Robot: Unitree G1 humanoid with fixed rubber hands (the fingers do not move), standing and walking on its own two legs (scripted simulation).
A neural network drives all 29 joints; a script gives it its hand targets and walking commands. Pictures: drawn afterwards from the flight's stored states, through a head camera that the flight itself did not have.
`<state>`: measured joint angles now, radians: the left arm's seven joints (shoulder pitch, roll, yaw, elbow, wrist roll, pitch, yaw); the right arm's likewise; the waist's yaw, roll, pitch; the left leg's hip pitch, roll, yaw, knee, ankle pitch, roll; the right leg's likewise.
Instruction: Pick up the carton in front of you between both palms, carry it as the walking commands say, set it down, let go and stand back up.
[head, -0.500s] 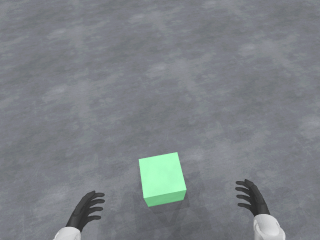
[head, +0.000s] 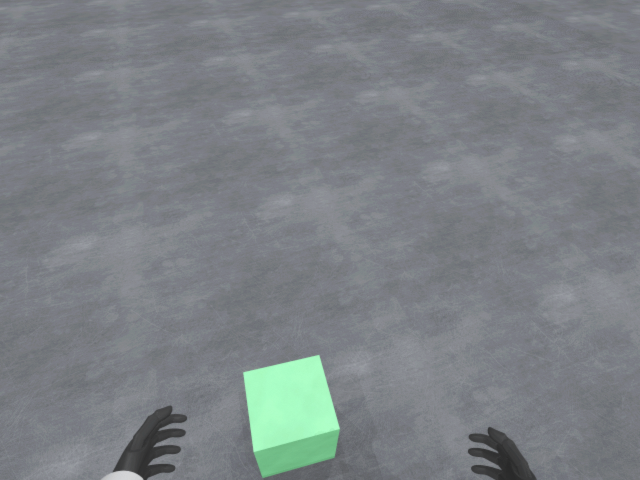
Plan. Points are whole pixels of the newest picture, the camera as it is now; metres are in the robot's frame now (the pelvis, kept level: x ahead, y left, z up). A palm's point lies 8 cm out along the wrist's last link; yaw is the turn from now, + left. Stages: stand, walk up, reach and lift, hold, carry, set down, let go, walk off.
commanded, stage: let go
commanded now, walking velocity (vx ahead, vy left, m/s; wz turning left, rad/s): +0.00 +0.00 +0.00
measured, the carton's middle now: (290, 416) +0.44 +0.09 -0.65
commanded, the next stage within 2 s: stand in 0.14 s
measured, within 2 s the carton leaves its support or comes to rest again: neither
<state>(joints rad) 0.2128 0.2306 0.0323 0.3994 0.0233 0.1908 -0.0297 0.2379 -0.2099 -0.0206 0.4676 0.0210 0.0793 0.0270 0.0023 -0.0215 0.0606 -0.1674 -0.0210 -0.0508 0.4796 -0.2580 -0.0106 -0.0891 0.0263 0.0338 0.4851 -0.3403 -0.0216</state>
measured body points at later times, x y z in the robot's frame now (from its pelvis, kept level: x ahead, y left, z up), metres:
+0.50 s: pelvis +0.00 +0.03 +0.00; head +0.00 +0.06 +0.45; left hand +0.14 +0.31 -0.11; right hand +0.13 -0.26 -0.08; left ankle +0.00 +0.13 -0.74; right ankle -0.05 -0.10 -0.74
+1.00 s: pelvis -0.01 +0.04 +0.00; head -0.01 +0.06 +0.45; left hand +0.10 +0.33 -0.12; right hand +0.10 -0.25 -0.10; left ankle +0.00 +0.13 -0.74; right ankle -0.05 -0.10 -0.74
